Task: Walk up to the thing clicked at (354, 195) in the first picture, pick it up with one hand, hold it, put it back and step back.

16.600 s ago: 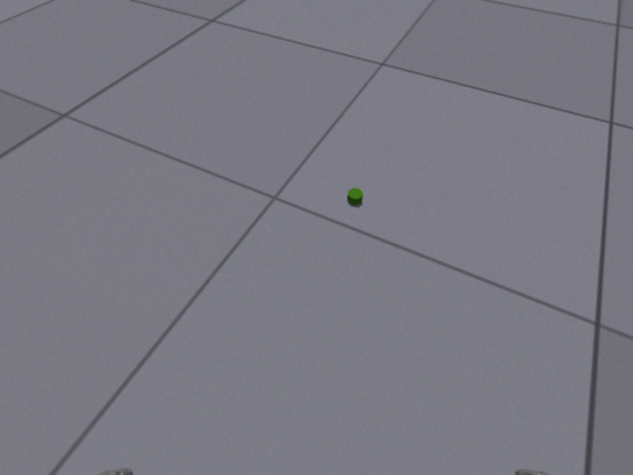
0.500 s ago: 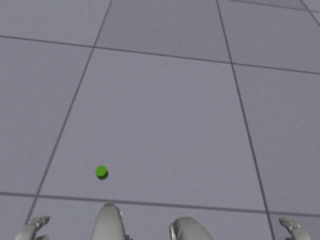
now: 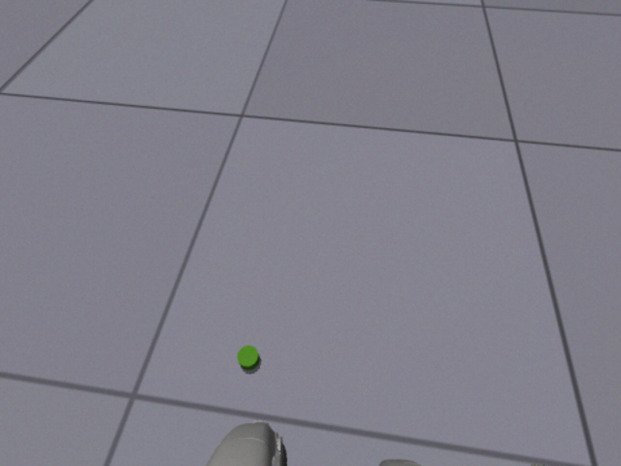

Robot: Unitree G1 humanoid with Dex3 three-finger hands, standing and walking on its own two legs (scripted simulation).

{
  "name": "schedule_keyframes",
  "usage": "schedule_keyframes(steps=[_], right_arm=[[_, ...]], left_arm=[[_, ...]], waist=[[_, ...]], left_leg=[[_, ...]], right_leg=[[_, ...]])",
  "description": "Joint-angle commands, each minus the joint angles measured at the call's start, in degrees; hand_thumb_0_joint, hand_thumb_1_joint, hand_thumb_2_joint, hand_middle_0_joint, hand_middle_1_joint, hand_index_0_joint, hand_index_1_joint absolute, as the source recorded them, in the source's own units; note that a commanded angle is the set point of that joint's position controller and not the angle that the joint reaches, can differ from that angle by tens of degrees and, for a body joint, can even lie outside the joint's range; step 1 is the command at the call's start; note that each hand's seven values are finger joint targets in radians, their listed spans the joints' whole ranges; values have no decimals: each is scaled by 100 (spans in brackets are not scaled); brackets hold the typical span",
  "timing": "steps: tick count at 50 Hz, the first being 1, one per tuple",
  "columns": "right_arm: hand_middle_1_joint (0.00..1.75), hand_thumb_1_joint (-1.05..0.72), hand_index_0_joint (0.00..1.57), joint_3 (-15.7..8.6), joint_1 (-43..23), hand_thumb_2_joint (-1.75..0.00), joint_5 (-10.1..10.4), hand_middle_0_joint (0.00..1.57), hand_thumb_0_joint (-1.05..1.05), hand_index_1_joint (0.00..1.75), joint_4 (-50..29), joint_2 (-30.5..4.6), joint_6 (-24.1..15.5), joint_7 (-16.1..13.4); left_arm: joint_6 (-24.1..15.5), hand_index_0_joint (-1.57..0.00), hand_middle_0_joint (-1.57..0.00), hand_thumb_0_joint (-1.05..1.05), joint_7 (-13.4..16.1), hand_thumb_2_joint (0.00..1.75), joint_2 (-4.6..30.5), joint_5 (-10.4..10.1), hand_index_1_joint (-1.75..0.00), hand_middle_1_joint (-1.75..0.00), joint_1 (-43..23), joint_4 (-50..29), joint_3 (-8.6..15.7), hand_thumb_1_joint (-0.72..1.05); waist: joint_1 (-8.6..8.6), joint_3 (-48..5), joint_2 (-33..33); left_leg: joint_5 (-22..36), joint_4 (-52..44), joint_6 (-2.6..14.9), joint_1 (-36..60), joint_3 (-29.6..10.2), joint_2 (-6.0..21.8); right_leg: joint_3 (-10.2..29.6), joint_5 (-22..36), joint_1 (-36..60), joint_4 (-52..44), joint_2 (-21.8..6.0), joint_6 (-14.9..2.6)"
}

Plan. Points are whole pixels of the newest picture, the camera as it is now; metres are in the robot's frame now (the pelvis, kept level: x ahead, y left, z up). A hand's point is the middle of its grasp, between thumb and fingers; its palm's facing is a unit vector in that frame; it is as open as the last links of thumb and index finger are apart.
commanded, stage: walk up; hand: left
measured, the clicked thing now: (248, 357) +0.43 +0.22 -0.73
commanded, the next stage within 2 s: none
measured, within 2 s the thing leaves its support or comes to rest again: neither
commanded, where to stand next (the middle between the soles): +0.05 -0.02 m, yaw +0 degrees
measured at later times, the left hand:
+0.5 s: hand (160, 436) +0.15 +0.23 -0.14, palm faces -0.04 -0.93 -0.37, open 7.4 cm
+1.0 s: hand out of the picture +0.08 +0.23 -0.14, palm faces +0.04 -0.95 -0.31, open 7.4 cm
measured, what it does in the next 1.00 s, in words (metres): steps on the spot: right foot, then left foot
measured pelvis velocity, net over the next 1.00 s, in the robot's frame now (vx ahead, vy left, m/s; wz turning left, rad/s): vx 0.03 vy -0.02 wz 0.02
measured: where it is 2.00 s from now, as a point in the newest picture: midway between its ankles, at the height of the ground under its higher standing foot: outside the picture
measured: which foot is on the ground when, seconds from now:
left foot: down 0.00-0.42, up 0.44-0.64, down 0.66-1.00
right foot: up 0.00-0.36, down 0.38-1.00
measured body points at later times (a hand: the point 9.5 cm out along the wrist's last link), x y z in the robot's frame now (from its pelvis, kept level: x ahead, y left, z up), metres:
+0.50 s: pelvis +0.05 -0.02 +0.00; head +0.10 -0.04 +0.45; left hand +0.15 +0.28 -0.11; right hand +0.15 -0.33 -0.12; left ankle +0.06 +0.11 -0.69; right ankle +0.15 -0.13 -0.72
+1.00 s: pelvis +0.03 -0.02 +0.02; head +0.02 -0.01 +0.47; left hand +0.08 +0.28 -0.12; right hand +0.10 -0.33 -0.10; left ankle +0.02 +0.10 -0.71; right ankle +0.14 -0.13 -0.71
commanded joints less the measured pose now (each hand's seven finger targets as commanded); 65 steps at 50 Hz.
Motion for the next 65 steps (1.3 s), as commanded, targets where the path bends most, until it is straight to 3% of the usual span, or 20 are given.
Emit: schedule_keyframes(steps=[1, 4, 5, 12, 15, 18, 19, 20, 21, 22, 27, 32, 34, 35, 37, 41, 47, 52, 57, 65], right_arm=[[30, -90, 20, -620, 1186, -90, 244, 20, 0, 30, -338, -2128, -389, -236], [30, -90, 20, -320, 519, -90, 272, 20, 0, 30, -575, -1490, -454, -331], [30, -90, 20, -283, 493, -90, 279, 20, 0, 30, -525, -1397, -495, -355], [30, -90, 20, -95, 79, -90, 190, 20, 0, 30, -652, -1227, -500, -506], [30, -90, 20, -82, -24, -90, 256, 20, 0, 30, -669, -1229, -366, -533], [30, -90, 20, -43, -370, -90, 315, 20, 0, 30, -734, -1173, -210, -541], [30, -90, 20, 8, -219, -90, 336, 20, 0, 30, -710, -1023, -189, -546], [30, -90, 20, 69, -6, -90, 351, 20, 0, 30, -689, -804, -170, -555], [30, -90, 20, 75, 74, -90, 340, 20, 0, 30, -574, -846, -86, -605], [30, -90, 20, 14, 98, -90, 288, 20, 0, 30, -403, -996, -45, -640], [30, -90, 20, -8, 97, -90, 275, 20, 0, 30, -61, -1064, -16, -535], [30, -90, 20, 51, 305, -90, 157, 20, 0, 30, 360, -964, -150, -496], [30, -90, 20, 3, 160, -90, 12, 20, 0, 30, 381, -1151, -221, -530], [30, -90, 20, -23, -348, -90, -4, 20, 0, 30, 251, -1483, -236, -511], [30, -90, 20, 13, -1147, -90, 24, 20, 0, 30, 191, -1516, -243, -491], [30, -90, 20, 168, -1006, -90, 105, 20, 0, 30, 385, -1098, -372, -453], [30, -90, 20, 124, -821, -90, 52, 20, 0, 30, 663, -1142, -148, -449], [30, -90, 20, 155, -855, -90, 133, 20, 0, 30, 774, -1029, -251, -451], [30, -90, 20, 138, -691, -90, 143, 20, 0, 30, 911, -996, -175, -429], [30, -90, 20, 164, -822, -90, 131, 20, 0, 30, 1061, -977, -225, -454]], left_arm=[[-65, -20, -20, 0, 149, 90, 1072, 5, -30, -30, 22, -513, 107, 90], [-69, -20, -20, 0, 57, 90, 972, -91, -30, -30, 131, -452, 90, 90], [-32, -20, -20, 0, 28, 90, 855, -109, -30, -30, 263, -380, 90, 90], [37, -20, -20, 0, 58, 90, 450, -59, -30, -30, -435, -392, -15, 90], [91, -20, -20, 0, 56, 90, 438, -28, -30, -30, -654, -289, -9, 90], [112, -20, -20, 0, 35, 90, 651, 72, -30, -30, -553, -114, 64, 90], [76, -20, -20, 0, 41, 90, 871, 114, -30, -30, -633, -161, 98, 90], [40, -20, -20, 0, 40, 90, 1093, 147, -30, -30, -750, -230, 152, 90], [60, -20, -20, 0, 36, 90, 1093, 68, -30, -30, -1092, -329, 109, 90], [92, -20, -20, 0, 43, 90, 1107, 80, -30, -30, -1260, -364, 101, 90], [194, -20, -20, 0, 89, 90, 894, 210, -30, -30, -1534, -300, 74, 90], [319, -20, -20, 0, 17, 90, 792, 145, -30, -30, -1624, -180, 23, 90], [350, -20, -20, 0, -10, 90, 497, 79, -30, -30, -1452, -99, -82, 90], [343, -20, -20, 0, -33, 90, 367, 19, -30, -30, -1607, -16, -119, 90], [301, -20, -20, 0, -36, 90, 685, 84, -30, -30, -1732, 229, 23, 90], [167, -20, -20, 0, -62, 90, 466, 6, -30, -30, -1547, 509, -69, 90], [214, -20, -20, 0, -73, 90, 634, 35, -30, -30, -1740, 783, -150, 90], [119, -20, -20, 0, -62, 90, 526, 35, -30, -30, -1658, 1031, -179, 90], [78, -20, -20, 0, -28, 90, 619, 111, -30, -30, -1935, 1102, -181, 90], [57, -20, -20, 0, -3, 90, 472, 45, -30, -30, -1852, 1250, -191, 90]], waist=[[-568, -846, 657], [-139, -158, 179], [-64, -145, 358], [-96, -292, 1240], [-148, -655, 1224], [81, -834, 718], [81, -958, 108], [-8, -1111, -735], [-57, -1170, -904], [-19, -1101, -1082], [-17, -1007, -1111], [-89, -1189, -1040], [-54, -1016, -305], [-25, -590, 448], [175, 34, 388], [196, -606, 517], [40, 20, 459], [20, -507, 118], [-162, -599, -276], [-63, -787, -253]], left_leg=[[-109, -2025, 1674, 2378, -4572, 2470], [1760, -1720, 928, 1269, -1979, 1591], [2436, -1617, 950, 1121, -1528, 1457], [4317, -1181, 1143, 482, -481, 1276], [3799, -794, 1034, 493, -645, 1222], [1774, -196, 682, -2, -757, 1038], [1119, 276, 459, -67, -546, 759], [-250, 1171, 191, -361, -259, 187], [-1986, 1557, 139, -204, -286, -179], [-2437, 1822, 126, 88, -400, -55], [-1517, 1467, 70, -72, -451, -139], [-937, -911, 65, 834, -95, -153], [-1147, -1704, 309, 1274, -1304, 431], [-2559, -2212, 677, 599, -2623, 1268], [-3038, -2437, 948, -1146, -2460, 1606], [145, -1509, 246, 132, -1034, 728], [-2567, -2106, 253, -240, -1157, 602], [-953, -1861, 234, 540, -963, 597], [-912, -1786, 233, 872, -773, 454], [-40, -1954, 181, 1063, -739, 551]], right_leg=[[644, -532, -2952, 2888, 760, -427], [783, 404, -2414, 2431, 399, -413], [609, 545, -2275, 2299, 367, -388], [-170, 1430, -1444, 253, 301, -135], [-296, 1682, -900, -230, 527, -214], [-156, 2130, -190, -1091, 556, -375], [255, 3028, -25, -1410, 167, -533], [1542, 3558, 35, -1789, -793, -948], [2088, 3455, -300, -1934, -1291, -1588], [2330, 3037, -756, -1989, -1402, -1727], [1469, 668, -931, -2239, -580, -1143], [1206, -399, -1003, -2153, -516, -891], [868, -392, -1788, -1571, -204, -443], [363, -118, -2137, -1188, 331, -124], [225, 380, -769, -306, 412, -188], [249, 2127, -201, -1683, 356, -326], [729, -167, -808, -2261, 258, -291], [716, 1111, -511, -2408, 160, -307], [1012, 106, -781, -2898, -38, -256], [816, 1295, -350, -2743, -1, -243]])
